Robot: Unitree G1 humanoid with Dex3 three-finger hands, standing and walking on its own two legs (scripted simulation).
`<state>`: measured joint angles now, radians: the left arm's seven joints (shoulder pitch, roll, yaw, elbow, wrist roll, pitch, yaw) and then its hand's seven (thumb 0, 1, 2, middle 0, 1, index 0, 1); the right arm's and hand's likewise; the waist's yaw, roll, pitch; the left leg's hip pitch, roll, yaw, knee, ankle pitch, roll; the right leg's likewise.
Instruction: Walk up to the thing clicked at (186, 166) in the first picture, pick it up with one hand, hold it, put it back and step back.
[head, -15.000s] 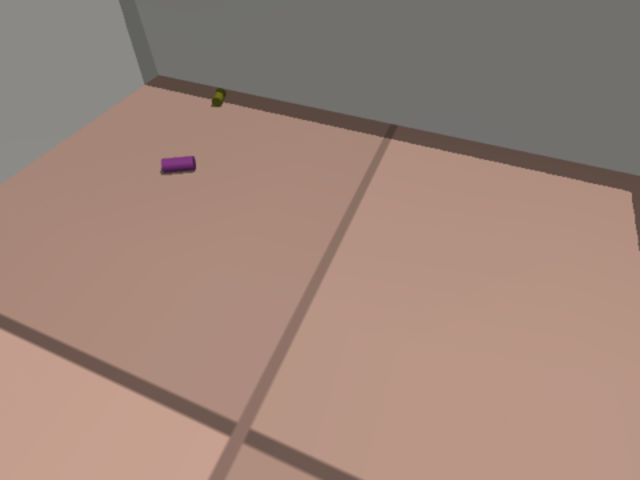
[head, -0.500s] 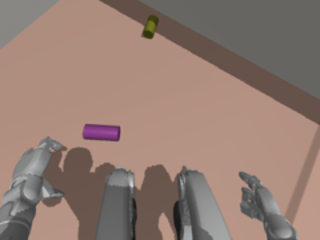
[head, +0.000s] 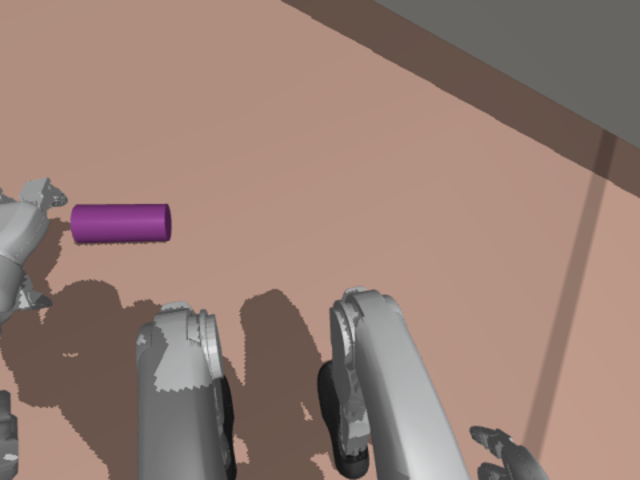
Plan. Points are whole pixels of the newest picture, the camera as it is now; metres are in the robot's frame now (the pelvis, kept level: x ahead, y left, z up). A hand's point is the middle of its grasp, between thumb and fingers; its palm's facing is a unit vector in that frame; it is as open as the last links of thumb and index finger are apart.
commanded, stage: rise first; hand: left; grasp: from above
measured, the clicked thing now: (124, 223) +0.51 +0.29 -0.35
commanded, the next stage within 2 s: none
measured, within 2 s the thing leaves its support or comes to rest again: neither
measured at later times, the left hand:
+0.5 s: hand (53, 240) +0.44 +0.34 -0.20, palm faces -0.46 -0.03 -0.89, open 14.3 cm
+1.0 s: hand (68, 233) +0.46 +0.33 -0.23, palm faces -0.47 -0.03 -0.88, open 14.2 cm
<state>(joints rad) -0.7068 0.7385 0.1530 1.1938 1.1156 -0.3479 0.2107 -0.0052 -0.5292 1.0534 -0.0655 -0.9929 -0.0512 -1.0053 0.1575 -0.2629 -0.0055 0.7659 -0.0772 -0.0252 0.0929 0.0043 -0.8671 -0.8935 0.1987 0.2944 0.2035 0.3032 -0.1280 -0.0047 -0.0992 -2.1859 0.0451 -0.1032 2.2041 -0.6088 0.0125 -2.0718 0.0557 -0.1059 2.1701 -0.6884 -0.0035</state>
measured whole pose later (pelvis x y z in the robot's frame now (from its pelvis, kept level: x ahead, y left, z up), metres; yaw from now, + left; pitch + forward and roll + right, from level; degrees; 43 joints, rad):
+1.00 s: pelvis +0.01 +0.00 -0.06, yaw -4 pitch +32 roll -10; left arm -0.87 0.90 0.14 1.36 1.31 -0.37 0.35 0.00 -0.54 1.01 -0.08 -1.00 -0.07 -1.00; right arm 0.10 -0.27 0.10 0.74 -0.16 0.01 0.12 0.00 -0.91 -0.90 0.20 0.29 0.20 0.30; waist -0.20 -0.06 0.00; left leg -2.33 0.06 -0.17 2.42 -0.65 0.01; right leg -2.20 0.08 -0.16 2.34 -0.71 0.00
